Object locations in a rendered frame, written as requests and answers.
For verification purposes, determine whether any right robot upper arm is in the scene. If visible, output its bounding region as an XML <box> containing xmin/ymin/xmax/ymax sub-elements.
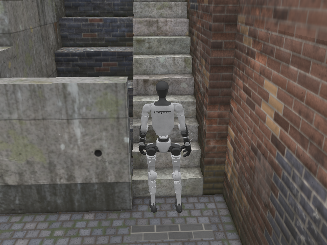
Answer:
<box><xmin>173</xmin><ymin>103</ymin><xmax>186</xmax><ymax>131</ymax></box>

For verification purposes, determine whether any left robot shin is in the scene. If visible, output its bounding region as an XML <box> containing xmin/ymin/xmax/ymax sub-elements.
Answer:
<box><xmin>148</xmin><ymin>172</ymin><xmax>156</xmax><ymax>206</ymax></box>

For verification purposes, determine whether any right robot hand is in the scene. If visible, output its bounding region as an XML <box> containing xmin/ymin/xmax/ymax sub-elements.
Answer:
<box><xmin>181</xmin><ymin>145</ymin><xmax>192</xmax><ymax>157</ymax></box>

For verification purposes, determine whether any robot torso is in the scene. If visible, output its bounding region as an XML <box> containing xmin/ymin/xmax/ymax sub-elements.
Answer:
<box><xmin>151</xmin><ymin>102</ymin><xmax>175</xmax><ymax>153</ymax></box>

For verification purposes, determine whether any robot right forearm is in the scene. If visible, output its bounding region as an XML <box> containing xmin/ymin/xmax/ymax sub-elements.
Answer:
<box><xmin>181</xmin><ymin>124</ymin><xmax>191</xmax><ymax>146</ymax></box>

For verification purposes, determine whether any left robot hand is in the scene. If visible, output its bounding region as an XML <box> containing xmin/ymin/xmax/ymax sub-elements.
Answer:
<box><xmin>139</xmin><ymin>144</ymin><xmax>147</xmax><ymax>155</ymax></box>

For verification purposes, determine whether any robot left forearm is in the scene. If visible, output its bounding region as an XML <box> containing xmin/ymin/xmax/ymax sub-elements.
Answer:
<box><xmin>139</xmin><ymin>126</ymin><xmax>147</xmax><ymax>145</ymax></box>

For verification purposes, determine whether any left robot upper arm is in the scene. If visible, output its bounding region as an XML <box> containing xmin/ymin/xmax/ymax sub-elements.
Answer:
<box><xmin>141</xmin><ymin>103</ymin><xmax>152</xmax><ymax>132</ymax></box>

